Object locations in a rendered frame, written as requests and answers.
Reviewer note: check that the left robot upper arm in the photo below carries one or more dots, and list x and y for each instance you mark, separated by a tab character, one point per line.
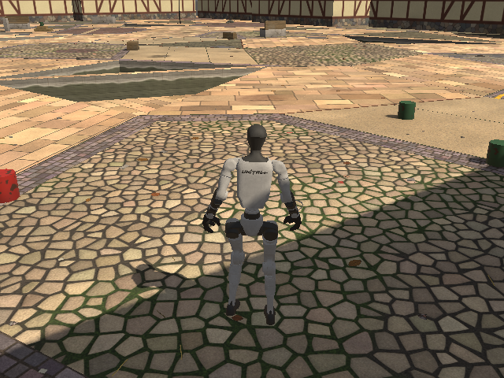
225	177

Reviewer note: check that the right robot upper arm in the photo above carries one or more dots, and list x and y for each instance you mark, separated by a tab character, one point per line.
283	180

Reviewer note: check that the robot right foot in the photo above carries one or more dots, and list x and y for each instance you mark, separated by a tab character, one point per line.
270	318

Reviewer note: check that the right robot hand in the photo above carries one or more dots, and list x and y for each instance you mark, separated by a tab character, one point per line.
297	221

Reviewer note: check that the robot left forearm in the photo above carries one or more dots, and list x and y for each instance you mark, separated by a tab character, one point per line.
213	206

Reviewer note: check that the robot head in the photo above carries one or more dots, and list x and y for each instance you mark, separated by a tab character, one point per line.
256	135

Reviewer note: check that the robot right forearm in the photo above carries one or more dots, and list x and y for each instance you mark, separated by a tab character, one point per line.
292	208

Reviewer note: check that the left robot hand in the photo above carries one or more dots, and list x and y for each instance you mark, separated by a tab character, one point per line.
207	221

